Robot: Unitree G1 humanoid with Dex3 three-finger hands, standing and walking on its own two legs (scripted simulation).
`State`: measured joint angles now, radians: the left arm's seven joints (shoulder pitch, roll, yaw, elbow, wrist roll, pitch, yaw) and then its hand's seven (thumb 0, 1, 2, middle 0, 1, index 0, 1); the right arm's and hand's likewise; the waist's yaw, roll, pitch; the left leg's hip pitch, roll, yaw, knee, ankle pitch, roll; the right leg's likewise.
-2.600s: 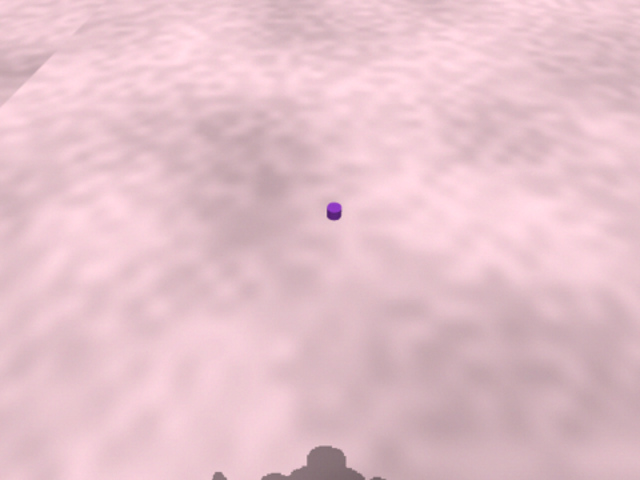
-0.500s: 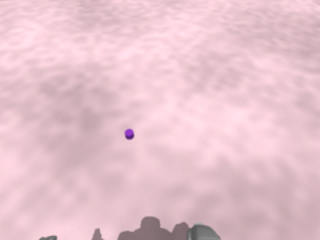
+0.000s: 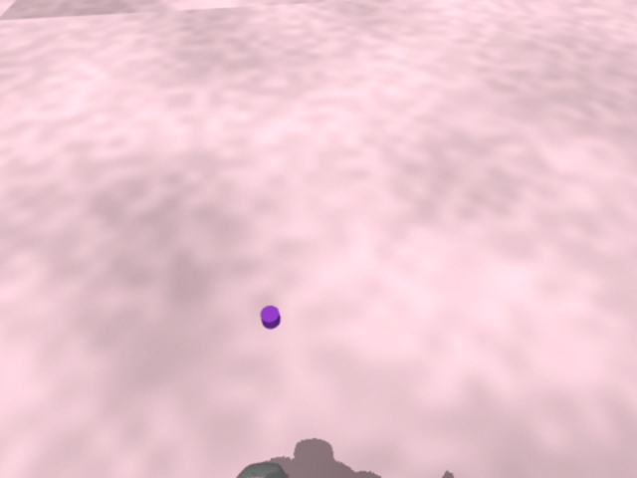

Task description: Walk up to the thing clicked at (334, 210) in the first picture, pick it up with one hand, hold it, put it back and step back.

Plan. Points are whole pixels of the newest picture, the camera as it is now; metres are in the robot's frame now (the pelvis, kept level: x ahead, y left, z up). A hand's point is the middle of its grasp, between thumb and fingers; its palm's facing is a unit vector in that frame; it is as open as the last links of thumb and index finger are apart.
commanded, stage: walk up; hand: left
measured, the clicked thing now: (270, 317) +0.69 +0.24 -0.73
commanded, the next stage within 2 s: none
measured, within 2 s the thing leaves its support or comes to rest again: neither
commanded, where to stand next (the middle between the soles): +0.31 +0.01 m, yaw -1 degrees
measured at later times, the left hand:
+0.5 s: hand (165, 392) +0.24 +0.27 -0.12, palm faces -0.03 -0.91 -0.42, open 7.4 cm
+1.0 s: hand (172, 381) +0.27 +0.27 -0.15, palm faces -0.02 -0.94 -0.34, open 7.4 cm
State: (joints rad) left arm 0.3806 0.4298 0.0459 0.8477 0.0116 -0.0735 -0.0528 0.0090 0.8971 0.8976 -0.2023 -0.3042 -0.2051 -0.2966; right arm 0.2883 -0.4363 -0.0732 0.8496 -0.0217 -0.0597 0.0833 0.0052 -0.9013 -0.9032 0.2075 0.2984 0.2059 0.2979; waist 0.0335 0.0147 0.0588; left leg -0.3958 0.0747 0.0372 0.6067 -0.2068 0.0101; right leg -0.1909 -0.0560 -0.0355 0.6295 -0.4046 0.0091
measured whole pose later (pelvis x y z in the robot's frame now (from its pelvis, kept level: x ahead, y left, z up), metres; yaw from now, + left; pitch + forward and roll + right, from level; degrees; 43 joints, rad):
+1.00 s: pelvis +0.20 +0.01 +0.00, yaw +0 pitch -2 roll -1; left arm 0.15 0.38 0.00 1.06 -0.01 -0.02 -0.01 0.01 0.90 0.90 -0.20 -0.30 -0.20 -0.30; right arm 0.06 -0.36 0.01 1.02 0.01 -0.01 0.02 0.00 -0.90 -0.90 0.21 0.30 0.21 0.30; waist 0.02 0.00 0.10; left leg -0.34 0.04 0.01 0.62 -0.25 -0.01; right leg -0.26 -0.03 -0.01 0.61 -0.30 0.03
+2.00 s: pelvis +0.23 +0.01 +0.02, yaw -1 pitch -1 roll +0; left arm 0.15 0.35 0.03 1.11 0.03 -0.02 -0.03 0.01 0.90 0.90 -0.20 -0.30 -0.20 -0.30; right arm 0.13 -0.36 -0.05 1.09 -0.03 -0.01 0.04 0.00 -0.90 -0.90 0.21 0.30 0.21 0.30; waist 0.00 0.00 0.02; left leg -0.20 0.02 0.02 0.41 -0.28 0.02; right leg -0.18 -0.04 0.00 0.49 -0.40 -0.01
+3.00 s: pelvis +0.26 -0.02 +0.01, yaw +3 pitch -1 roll +2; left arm 0.24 0.35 0.07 0.79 0.05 -0.01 -0.01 0.01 0.90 0.90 -0.20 -0.30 -0.20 -0.30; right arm 0.23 -0.43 -0.06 0.90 -0.01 0.05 0.02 0.01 -0.90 -0.90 0.21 0.30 0.20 0.30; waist 0.03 0.04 0.14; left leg -0.35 -0.06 -0.08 0.93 -0.52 -0.02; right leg -0.28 -0.05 -0.05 0.65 -0.36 -0.05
